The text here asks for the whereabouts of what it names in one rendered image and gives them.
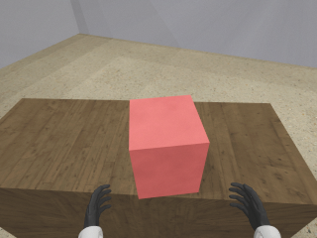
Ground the pedestal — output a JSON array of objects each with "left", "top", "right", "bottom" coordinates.
[{"left": 0, "top": 98, "right": 317, "bottom": 238}]

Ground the carton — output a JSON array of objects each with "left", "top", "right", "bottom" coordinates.
[{"left": 129, "top": 94, "right": 210, "bottom": 199}]

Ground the robot right hand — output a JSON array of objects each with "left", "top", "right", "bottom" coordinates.
[{"left": 229, "top": 182, "right": 271, "bottom": 231}]

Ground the robot left hand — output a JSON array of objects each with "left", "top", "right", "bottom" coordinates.
[{"left": 83, "top": 184, "right": 112, "bottom": 229}]

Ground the robot right forearm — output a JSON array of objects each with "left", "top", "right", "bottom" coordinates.
[{"left": 254, "top": 225, "right": 281, "bottom": 238}]

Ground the robot left forearm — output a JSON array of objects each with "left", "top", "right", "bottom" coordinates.
[{"left": 78, "top": 226, "right": 103, "bottom": 238}]

